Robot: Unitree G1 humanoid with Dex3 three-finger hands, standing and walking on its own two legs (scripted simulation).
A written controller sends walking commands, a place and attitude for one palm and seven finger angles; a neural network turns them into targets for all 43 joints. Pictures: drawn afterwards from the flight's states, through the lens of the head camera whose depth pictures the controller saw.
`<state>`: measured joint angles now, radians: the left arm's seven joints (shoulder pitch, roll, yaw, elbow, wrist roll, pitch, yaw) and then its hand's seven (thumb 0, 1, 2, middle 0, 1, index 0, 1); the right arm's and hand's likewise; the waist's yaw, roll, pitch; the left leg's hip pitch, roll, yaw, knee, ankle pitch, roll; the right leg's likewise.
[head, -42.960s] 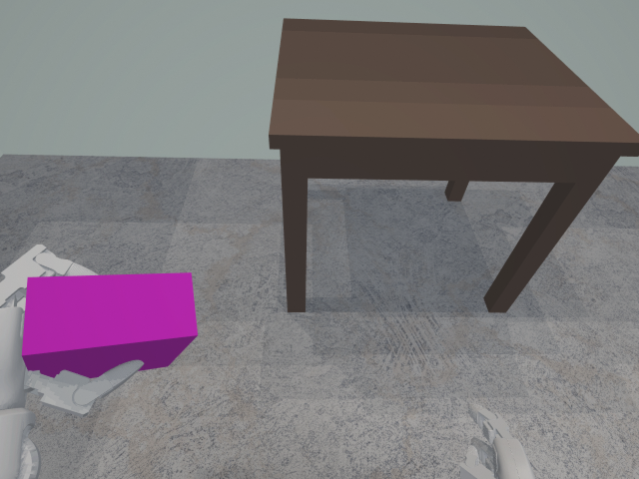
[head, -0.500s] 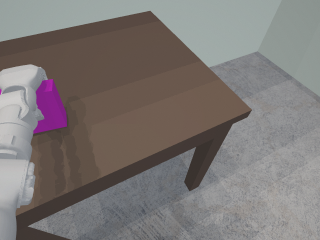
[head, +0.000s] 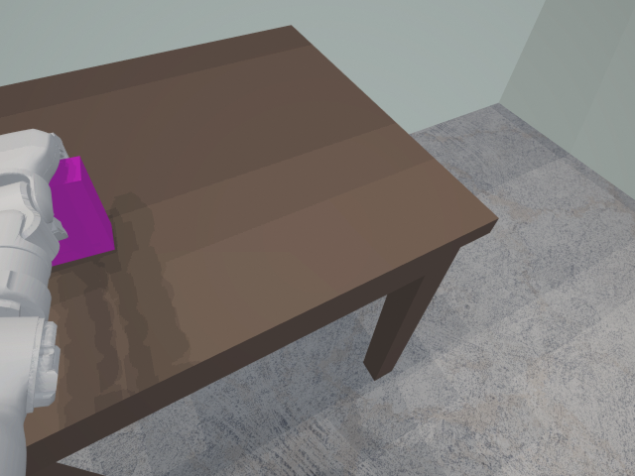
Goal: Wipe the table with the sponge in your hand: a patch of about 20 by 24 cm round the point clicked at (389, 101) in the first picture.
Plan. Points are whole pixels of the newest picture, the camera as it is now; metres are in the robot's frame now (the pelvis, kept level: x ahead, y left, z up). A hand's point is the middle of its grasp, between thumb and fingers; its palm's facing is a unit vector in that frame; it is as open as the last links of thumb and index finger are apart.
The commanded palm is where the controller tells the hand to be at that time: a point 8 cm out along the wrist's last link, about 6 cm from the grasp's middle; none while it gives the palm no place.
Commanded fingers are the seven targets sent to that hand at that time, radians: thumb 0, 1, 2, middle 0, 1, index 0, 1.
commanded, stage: slide back across to the first lane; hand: left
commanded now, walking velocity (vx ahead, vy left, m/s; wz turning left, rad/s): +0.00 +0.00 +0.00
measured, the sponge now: (48, 228) +0.43 +0.36 +0.06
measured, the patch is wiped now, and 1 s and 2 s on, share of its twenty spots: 0.90 0.90 0.90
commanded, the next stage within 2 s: wipe back along the first lane in 0.26 s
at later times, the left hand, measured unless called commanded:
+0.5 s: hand out of the picture +0.40 +0.39 +0.11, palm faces -0.13 -0.02 -0.99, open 10.2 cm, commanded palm +0.39 +0.38 +0.16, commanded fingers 0.00 0.10 1.30 -1.20 -1.60 -1.20 -1.60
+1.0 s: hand out of the picture +0.37 +0.38 +0.10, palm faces -0.06 -0.03 -1.00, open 10.2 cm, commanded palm +0.34 +0.36 +0.14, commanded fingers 0.00 0.10 1.30 -1.20 -1.60 -1.20 -1.60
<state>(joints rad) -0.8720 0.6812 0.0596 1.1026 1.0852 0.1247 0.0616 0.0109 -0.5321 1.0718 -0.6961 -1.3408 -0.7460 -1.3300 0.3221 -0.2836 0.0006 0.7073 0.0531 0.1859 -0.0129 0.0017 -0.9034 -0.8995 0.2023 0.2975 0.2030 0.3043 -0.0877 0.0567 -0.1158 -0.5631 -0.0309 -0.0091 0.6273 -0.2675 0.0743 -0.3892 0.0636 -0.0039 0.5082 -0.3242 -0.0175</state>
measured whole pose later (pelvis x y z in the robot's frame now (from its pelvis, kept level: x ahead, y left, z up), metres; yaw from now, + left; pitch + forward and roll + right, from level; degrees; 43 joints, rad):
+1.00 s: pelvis +0.00 +0.00 +0.00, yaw +2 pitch +9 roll -3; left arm -0.56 0.68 0.07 0.76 0.97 0.10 0.02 -0.01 -0.50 1.07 -0.64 -1.40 -0.69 -1.39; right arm 0.23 -0.29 0.00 0.65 0.08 0.22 -0.01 0.00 -0.90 -0.90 0.20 0.30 0.20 0.30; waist -0.01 0.06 -0.09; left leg -0.48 -0.05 -0.03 0.59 -0.26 0.08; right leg -0.29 0.05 -0.02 0.46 -0.32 -0.01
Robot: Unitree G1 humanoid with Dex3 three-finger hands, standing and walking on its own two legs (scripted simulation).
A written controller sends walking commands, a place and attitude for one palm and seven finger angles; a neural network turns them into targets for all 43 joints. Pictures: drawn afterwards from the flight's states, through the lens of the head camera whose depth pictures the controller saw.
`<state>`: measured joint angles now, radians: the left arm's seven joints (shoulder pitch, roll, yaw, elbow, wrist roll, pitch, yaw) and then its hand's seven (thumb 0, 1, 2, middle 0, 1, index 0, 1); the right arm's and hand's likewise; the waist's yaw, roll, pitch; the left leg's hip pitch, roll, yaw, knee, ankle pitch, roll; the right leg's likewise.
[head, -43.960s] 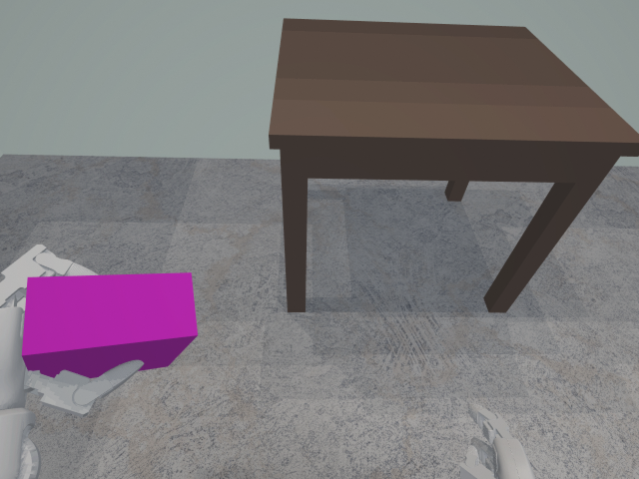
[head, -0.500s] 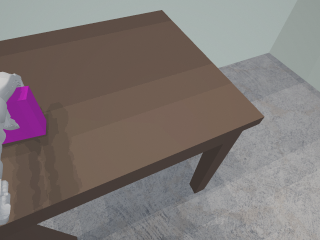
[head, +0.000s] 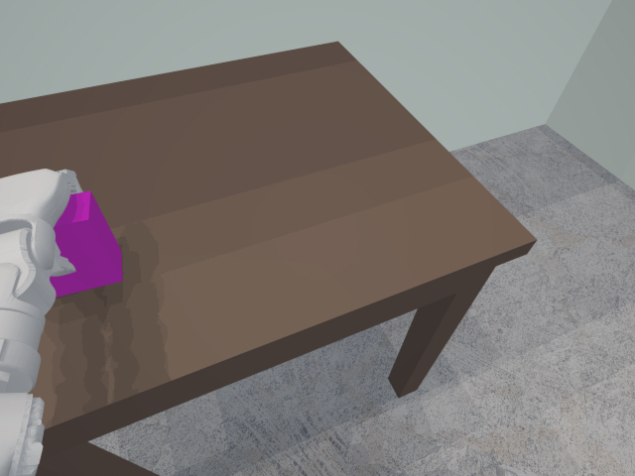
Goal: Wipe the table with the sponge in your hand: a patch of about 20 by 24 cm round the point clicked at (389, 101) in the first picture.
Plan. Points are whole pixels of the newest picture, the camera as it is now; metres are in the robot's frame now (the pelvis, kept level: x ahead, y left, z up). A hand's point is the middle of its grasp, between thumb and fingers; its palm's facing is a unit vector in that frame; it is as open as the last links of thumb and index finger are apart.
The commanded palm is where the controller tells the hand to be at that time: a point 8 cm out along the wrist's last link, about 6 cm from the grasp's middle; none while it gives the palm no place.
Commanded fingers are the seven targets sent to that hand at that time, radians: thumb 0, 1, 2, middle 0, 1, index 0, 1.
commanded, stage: wipe back along the first lane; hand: left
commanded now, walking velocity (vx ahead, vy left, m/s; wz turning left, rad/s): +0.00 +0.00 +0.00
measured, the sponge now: (59, 259) +0.37 +0.38 +0.05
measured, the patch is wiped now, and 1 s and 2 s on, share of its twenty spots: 0.90 0.90 0.90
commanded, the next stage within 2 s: lift the sponge slowly off the table in 0.98 s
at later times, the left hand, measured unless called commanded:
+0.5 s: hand (56, 259) +0.34 +0.34 +0.10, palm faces +0.02 -0.04 -1.00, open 10.2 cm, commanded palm +0.29 +0.32 +0.13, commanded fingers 0.00 0.10 1.30 -1.20 -1.60 -1.20 -1.60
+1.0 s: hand (64, 303) +0.28 +0.30 +0.10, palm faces +0.04 -0.04 -1.00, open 10.2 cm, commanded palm +0.24 +0.29 +0.13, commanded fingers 0.00 0.10 1.30 -1.20 -1.60 -1.20 -1.60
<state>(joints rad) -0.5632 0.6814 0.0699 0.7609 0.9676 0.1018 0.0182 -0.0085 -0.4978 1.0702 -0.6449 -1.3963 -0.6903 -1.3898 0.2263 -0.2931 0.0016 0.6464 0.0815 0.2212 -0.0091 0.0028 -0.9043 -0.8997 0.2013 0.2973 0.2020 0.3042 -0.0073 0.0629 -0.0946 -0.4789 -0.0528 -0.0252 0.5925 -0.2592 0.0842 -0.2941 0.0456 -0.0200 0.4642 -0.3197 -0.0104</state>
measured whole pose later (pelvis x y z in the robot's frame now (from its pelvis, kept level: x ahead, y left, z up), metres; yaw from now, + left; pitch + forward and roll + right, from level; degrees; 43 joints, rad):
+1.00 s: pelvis +0.01 -0.01 +0.00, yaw +0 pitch +3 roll -2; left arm 0.00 0.54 0.01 0.05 0.90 0.32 0.04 0.00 -0.50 1.07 -0.65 -1.39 -0.69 -1.39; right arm 0.10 -0.28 0.02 0.61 0.08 0.16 0.02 0.01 -0.90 -0.90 0.20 0.30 0.20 0.30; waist 0.06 0.11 -0.08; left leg -0.33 -0.06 -0.03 0.55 -0.26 0.07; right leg -0.16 0.04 -0.02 0.44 -0.33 -0.02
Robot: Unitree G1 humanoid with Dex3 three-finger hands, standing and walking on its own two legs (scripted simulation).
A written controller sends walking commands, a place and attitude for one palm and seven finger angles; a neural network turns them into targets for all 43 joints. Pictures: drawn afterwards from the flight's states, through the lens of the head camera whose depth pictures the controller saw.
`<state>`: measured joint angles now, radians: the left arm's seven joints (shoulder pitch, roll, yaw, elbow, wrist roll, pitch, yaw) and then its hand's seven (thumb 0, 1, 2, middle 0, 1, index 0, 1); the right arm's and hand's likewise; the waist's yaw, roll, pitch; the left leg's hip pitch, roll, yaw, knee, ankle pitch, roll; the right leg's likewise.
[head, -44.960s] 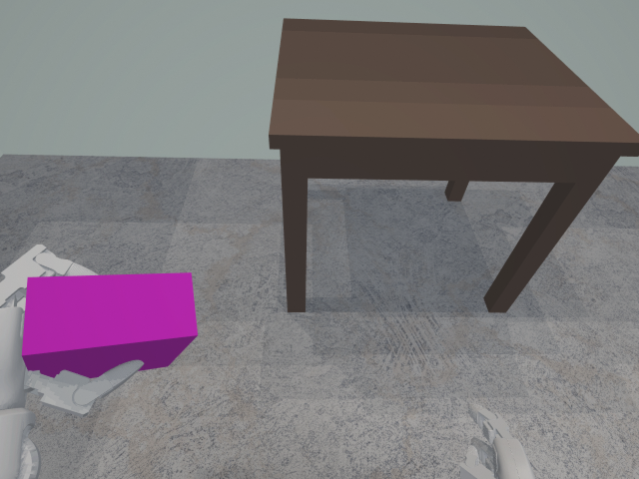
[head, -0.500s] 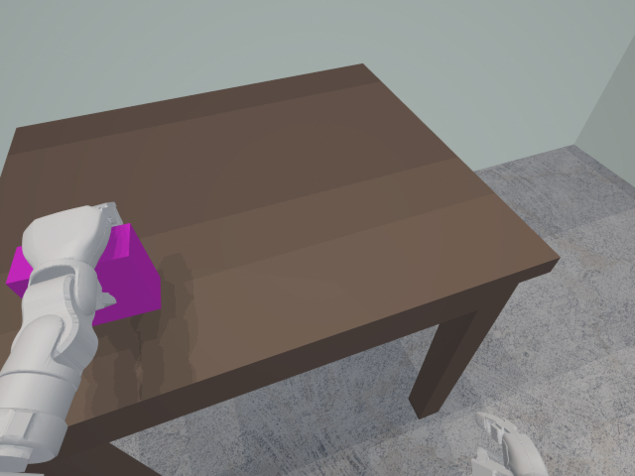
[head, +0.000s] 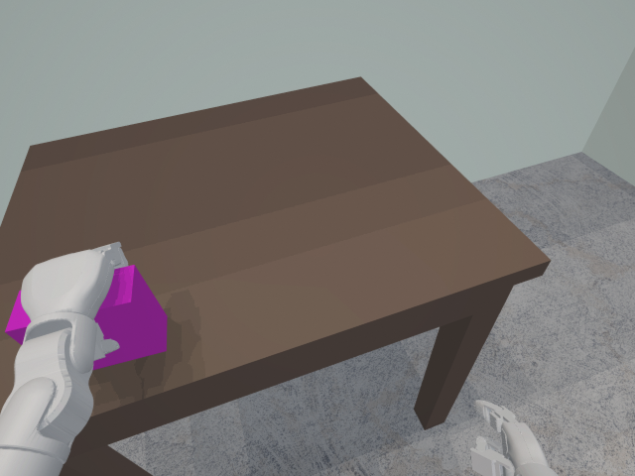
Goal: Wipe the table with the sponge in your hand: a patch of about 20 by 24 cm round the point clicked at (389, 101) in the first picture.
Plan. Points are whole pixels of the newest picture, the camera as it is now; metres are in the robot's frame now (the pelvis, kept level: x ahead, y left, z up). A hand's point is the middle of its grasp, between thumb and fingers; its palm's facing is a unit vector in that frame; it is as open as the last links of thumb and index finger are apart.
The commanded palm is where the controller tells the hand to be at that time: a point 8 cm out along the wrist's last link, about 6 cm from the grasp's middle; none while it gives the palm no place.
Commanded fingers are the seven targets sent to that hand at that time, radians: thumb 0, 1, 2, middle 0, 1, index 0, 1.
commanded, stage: lift the sponge slowly off the table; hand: left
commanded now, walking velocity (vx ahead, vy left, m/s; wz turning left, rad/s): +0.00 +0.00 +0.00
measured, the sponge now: (105, 330) +0.27 +0.32 +0.04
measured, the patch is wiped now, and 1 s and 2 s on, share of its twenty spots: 0.90 0.90 0.90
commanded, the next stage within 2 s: none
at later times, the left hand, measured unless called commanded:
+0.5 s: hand (98, 310) +0.27 +0.30 +0.10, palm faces -0.02 -0.05 -1.00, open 10.2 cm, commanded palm +0.24 +0.30 +0.16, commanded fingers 0.00 0.10 1.30 -1.20 -1.60 -1.20 -1.60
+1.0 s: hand (76, 302) +0.26 +0.31 +0.12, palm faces +0.03 -0.04 -1.00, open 10.2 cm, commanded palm +0.24 +0.31 +0.19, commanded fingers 0.00 0.10 1.30 -1.20 -1.60 -1.20 -1.60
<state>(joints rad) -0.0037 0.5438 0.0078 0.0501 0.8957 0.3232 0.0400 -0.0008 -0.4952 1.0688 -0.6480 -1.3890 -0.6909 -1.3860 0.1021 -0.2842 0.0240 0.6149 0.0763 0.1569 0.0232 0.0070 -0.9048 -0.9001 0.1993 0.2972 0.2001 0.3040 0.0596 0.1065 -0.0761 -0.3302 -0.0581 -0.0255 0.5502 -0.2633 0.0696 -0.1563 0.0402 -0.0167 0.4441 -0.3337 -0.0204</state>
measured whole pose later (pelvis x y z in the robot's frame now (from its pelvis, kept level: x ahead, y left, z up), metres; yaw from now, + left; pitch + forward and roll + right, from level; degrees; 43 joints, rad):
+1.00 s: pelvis -0.01 -0.02 +0.00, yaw +1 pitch +0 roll -1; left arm -0.10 0.62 0.03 0.08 0.84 0.30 -0.05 -0.01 -0.53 1.07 -0.70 -1.33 -0.74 -1.33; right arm 0.05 -0.28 0.04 0.63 0.07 0.14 -0.04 0.01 -0.90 -0.90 0.20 0.30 0.20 0.30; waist 0.09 0.10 -0.02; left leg -0.28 -0.05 -0.05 0.52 -0.23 0.04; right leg -0.11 0.05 -0.04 0.43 -0.32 -0.05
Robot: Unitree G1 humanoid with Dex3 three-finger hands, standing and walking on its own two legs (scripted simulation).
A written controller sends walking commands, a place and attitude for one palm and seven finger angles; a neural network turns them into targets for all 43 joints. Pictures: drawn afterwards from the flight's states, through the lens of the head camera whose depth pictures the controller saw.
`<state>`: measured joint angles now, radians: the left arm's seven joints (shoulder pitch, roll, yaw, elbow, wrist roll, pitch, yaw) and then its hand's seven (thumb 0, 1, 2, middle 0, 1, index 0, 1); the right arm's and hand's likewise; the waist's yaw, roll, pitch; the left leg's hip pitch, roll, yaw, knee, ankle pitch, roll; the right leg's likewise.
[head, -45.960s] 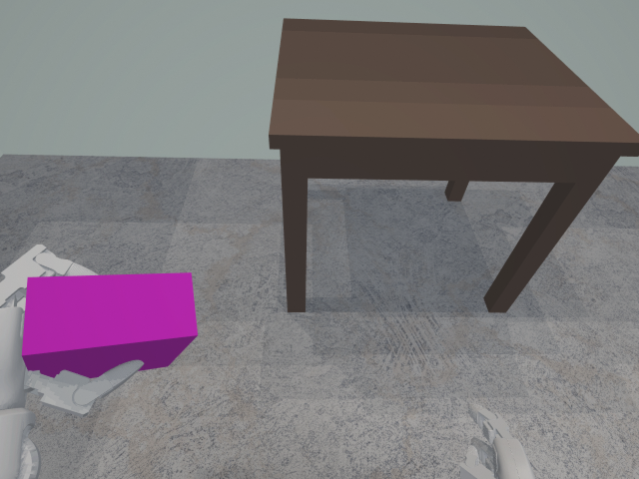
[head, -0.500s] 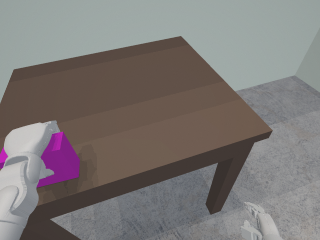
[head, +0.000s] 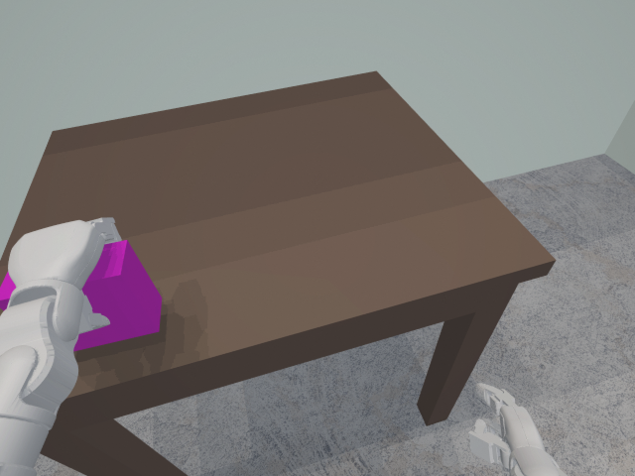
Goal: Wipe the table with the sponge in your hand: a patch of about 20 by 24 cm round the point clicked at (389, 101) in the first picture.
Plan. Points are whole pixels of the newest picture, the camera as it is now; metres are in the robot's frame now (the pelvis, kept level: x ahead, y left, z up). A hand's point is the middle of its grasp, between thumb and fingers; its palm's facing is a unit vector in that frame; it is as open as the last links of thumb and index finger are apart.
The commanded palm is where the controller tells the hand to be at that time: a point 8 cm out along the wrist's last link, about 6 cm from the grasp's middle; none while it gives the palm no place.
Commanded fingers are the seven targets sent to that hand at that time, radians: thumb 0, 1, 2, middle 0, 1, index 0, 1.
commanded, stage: lift the sponge slowly off the table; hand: left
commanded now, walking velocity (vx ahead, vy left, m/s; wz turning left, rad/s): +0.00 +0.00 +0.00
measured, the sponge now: (97, 308) +0.28 +0.34 +0.07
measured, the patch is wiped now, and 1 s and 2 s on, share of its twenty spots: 0.90 0.90 0.90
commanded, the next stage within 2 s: bring the sponge back beside the body in 1.18 s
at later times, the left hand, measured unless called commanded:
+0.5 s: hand (74, 258) +0.29 +0.33 +0.15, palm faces +0.05 -0.03 -1.00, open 10.2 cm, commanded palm +0.26 +0.33 +0.22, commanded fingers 0.00 0.10 1.30 -1.20 -1.60 -1.20 -1.60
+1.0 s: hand (63, 239) +0.29 +0.33 +0.18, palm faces +0.09 -0.03 -1.00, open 10.2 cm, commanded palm +0.25 +0.32 +0.26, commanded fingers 0.00 0.10 1.30 -1.20 -1.60 -1.20 -1.60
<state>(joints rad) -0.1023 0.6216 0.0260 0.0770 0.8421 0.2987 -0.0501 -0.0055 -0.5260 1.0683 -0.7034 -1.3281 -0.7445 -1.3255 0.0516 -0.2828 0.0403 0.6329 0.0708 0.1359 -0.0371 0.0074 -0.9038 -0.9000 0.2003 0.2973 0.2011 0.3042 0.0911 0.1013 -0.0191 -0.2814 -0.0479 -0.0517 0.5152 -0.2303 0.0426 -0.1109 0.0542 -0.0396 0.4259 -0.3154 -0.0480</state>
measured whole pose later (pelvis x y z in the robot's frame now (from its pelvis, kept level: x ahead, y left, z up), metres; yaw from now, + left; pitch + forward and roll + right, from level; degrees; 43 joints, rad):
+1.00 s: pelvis -0.01 +0.01 +0.00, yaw +0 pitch -1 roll -1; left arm -0.25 0.67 0.01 0.01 0.82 0.40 -0.19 0.00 -0.53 1.07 -0.70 -1.33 -0.74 -1.33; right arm 0.04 -0.30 0.05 0.62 0.08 0.13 -0.02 0.01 -0.90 -0.90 0.20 0.30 0.20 0.30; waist 0.11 0.13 -0.02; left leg -0.25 -0.06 -0.05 0.45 -0.18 0.05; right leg -0.09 0.04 -0.04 0.38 -0.28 -0.04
